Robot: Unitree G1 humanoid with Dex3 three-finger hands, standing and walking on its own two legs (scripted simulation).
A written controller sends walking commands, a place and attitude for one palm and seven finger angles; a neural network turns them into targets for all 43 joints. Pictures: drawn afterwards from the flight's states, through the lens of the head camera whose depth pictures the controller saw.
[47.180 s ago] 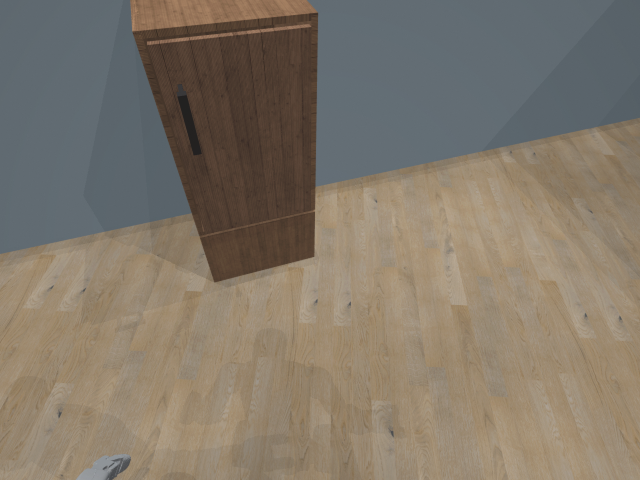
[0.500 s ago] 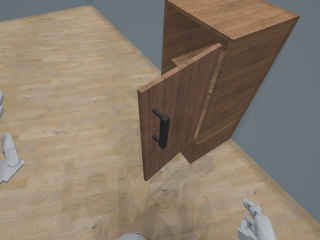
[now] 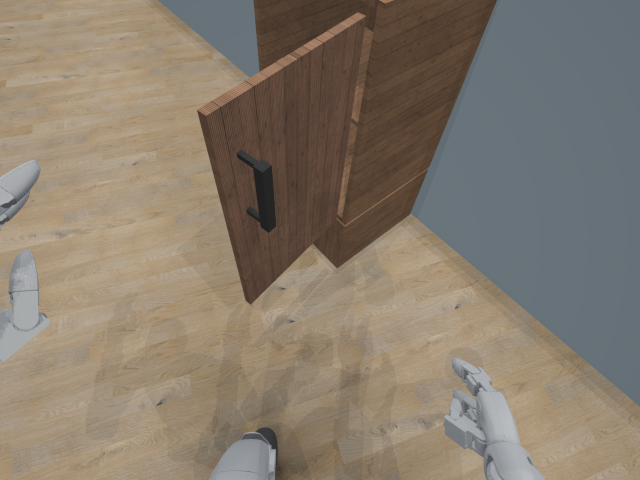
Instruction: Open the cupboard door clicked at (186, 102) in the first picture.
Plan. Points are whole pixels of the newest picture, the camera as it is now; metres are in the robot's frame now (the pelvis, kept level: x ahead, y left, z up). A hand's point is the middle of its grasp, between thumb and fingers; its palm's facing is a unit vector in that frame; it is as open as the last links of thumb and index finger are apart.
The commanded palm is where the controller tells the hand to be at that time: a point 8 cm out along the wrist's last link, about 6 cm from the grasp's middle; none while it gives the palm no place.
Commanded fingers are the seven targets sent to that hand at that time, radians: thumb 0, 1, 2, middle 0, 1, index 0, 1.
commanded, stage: stop stepping back and stand still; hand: left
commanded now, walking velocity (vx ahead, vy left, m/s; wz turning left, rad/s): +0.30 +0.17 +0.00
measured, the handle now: (257, 193) +0.54 +0.13 -0.04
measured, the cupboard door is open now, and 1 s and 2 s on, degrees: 100 100 100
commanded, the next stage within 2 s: let the arm hang, fingers relaxed in 1.08 s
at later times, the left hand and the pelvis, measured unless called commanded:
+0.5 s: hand out of the picture +0.14 +0.25 +0.17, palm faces +0.39 -0.79 -0.47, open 7.4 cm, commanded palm +0.08 +0.30 +0.19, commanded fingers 0.00 0.90 0.90 -0.20 -0.30 -0.20 -0.30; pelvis -0.06 +0.00 +0.01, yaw +0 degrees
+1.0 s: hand out of the picture +0.09 +0.30 +0.17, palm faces +0.45 -0.77 -0.45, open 7.4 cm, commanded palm +0.03 +0.34 +0.19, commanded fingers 0.00 0.90 0.90 -0.20 -0.30 -0.20 -0.30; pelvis -0.10 +0.03 +0.01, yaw +0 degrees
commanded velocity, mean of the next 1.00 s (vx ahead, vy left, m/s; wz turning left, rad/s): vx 0.02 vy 0.02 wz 0.00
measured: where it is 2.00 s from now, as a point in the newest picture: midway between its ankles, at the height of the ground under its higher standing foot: outside the picture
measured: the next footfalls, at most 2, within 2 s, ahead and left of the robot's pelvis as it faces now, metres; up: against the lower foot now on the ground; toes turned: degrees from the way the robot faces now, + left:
left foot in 0.08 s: +0.09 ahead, +0.09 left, +0.00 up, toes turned +0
left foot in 0.46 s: -0.02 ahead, +0.12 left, +0.00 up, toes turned +0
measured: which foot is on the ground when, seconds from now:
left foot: up 0.00-0.06, down 0.08-0.24, up 0.26-0.44, down 0.46-1.00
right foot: down 0.00-1.00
